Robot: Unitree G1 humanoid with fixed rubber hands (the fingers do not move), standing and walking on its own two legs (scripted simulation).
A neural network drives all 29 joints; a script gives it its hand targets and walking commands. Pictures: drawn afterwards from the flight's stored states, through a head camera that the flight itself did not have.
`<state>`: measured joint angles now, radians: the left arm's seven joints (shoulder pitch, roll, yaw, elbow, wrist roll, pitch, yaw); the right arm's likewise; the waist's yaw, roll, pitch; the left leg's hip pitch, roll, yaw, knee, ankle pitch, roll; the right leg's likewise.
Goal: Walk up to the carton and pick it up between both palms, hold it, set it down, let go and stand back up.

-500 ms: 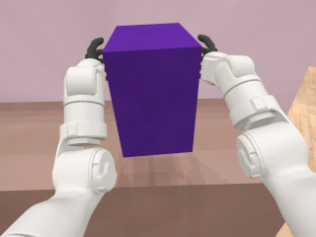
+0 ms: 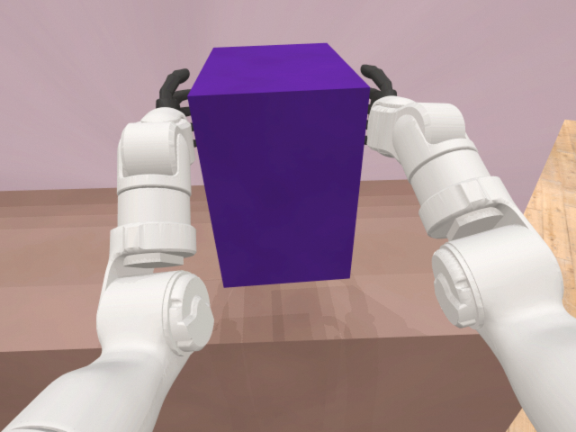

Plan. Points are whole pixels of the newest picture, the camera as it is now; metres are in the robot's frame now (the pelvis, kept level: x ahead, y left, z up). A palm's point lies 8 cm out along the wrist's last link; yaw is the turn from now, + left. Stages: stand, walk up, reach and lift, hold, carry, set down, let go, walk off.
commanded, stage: hold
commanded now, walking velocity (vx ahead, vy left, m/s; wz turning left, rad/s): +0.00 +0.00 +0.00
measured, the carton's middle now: (278, 157) +0.39 +0.01 +0.27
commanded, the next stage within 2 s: none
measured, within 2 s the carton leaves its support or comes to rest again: neither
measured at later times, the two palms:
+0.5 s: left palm (170, 128) +0.36 +0.14 +0.33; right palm (381, 117) +0.36 -0.12 +0.33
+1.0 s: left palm (170, 126) +0.36 +0.14 +0.33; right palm (381, 117) +0.36 -0.12 +0.33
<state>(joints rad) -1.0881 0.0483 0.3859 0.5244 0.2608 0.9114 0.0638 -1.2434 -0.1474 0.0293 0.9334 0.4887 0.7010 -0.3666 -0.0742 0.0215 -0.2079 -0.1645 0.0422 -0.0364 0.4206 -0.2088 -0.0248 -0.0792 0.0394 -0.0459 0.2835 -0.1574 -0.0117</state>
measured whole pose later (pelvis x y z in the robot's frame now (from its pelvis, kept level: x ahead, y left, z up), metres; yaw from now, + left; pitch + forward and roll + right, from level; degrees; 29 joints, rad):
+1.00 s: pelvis +0.00 +0.00 +0.00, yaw +0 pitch -3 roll -2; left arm -1.11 0.05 0.38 0.55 0.26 0.90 0.07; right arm -1.26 -0.15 0.01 0.96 0.49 0.69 -0.37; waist -0.07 0.02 -0.21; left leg -0.17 0.04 -0.04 0.42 -0.20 -0.03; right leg -0.09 0.04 -0.05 0.28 -0.15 -0.01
